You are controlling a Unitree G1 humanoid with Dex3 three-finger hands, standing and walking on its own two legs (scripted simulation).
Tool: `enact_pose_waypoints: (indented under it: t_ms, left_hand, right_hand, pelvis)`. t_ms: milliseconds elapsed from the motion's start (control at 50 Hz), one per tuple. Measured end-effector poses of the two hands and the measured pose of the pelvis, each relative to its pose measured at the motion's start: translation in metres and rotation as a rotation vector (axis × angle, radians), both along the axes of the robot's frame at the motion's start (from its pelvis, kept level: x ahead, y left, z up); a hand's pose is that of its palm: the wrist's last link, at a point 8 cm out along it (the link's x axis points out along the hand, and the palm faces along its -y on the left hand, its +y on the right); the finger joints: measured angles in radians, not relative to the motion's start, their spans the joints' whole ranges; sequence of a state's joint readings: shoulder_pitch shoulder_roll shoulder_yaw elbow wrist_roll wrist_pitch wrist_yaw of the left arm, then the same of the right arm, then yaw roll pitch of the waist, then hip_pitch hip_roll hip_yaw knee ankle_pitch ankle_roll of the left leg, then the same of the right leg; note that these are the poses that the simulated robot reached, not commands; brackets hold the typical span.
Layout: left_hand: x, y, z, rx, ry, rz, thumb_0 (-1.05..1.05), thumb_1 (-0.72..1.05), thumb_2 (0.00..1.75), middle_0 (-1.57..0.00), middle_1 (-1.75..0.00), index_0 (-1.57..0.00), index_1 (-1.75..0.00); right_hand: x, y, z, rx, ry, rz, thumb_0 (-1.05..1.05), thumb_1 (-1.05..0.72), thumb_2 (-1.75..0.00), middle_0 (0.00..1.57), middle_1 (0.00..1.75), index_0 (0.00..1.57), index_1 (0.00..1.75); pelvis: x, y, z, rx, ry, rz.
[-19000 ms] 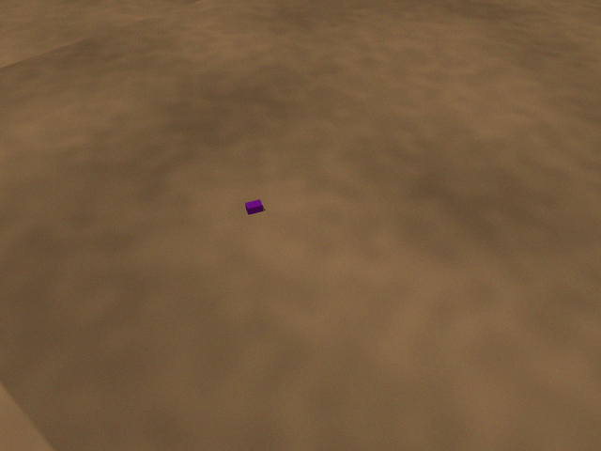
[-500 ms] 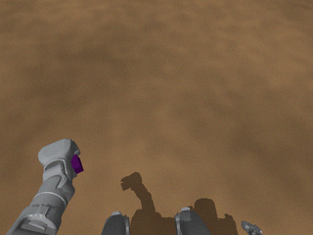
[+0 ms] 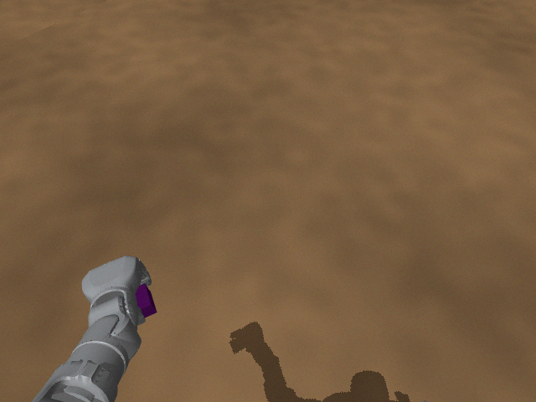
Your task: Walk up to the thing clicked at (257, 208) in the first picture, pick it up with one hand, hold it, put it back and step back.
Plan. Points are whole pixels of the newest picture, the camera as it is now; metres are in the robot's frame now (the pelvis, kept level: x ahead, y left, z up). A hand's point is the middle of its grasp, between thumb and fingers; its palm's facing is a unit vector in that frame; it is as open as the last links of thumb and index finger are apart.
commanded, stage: lift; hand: left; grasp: from above
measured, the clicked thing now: (130, 306) +0.34 +0.23 -0.12
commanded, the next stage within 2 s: hold in 0.04 s
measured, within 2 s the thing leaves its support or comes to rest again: neither
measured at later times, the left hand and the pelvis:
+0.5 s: hand (123, 286) +0.34 +0.22 -0.03, palm faces -0.39 -0.18 -0.90, open 7.2 cm; pelvis +0.02 +0.00 +0.02, yaw +0 degrees
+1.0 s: hand (118, 296) +0.32 +0.21 -0.01, palm faces -0.40 -0.16 -0.90, open 7.2 cm; pelvis +0.01 +0.00 +0.03, yaw +0 degrees
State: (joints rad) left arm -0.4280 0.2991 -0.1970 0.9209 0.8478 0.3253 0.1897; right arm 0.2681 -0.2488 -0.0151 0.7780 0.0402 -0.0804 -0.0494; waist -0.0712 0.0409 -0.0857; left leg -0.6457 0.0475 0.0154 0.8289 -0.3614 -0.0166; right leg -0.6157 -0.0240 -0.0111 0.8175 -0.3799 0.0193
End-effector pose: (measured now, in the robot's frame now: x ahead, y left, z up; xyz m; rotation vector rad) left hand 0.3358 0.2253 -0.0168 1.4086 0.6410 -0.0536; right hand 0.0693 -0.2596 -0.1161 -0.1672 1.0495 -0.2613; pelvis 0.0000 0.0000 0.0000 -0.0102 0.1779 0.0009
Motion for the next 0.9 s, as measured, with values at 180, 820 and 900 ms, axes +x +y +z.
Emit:
enact_pose_waypoints:
  t_ms: [180,820,900]
  left_hand:
    - [0.005,-0.003,0.018,-0.002,-0.014,-0.007,-0.01,0.43,0.03,-1.05,-0.01,-1.05,-0.02]
    - [-0.006,-0.009,0.061,0.01,-0.013,-0.037,-0.01,0.45,0.01,-1.03,-0.04,-1.03,-0.04]
    - [-0.011,-0.01,0.063,0.007,-0.01,-0.042,-0.01,0.44,0.02,-1.02,-0.06,-1.03,-0.06]
  right_hand:
    - [0.023,0.001,0.012,0.018,-0.032,0.014,0.01,-0.88,-0.89,0.2,0.3,0.2,0.3]
    - [0.057,0.005,0.035,0.065,-0.129,0.074,0.01,-0.88,-0.89,0.2,0.29,0.2,0.3]
    - [0.058,0.005,0.037,0.066,-0.139,0.079,0.01,-0.88,-0.89,0.2,0.29,0.2,0.3]
  pelvis:
    - [0.011,0.0,0.012,0.007,-0.029,-0.004]
    - [0.015,-0.003,0.03,0.016,-0.122,-0.008]
    - [0.012,-0.003,0.031,0.017,-0.13,-0.008]
